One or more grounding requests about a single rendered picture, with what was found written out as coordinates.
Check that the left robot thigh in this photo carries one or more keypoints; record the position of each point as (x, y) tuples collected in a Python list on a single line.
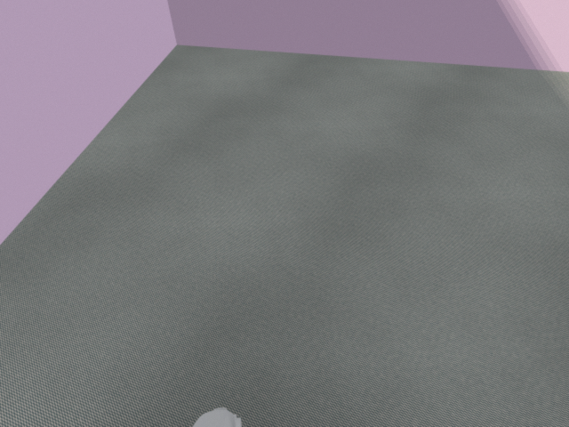
[(218, 418)]

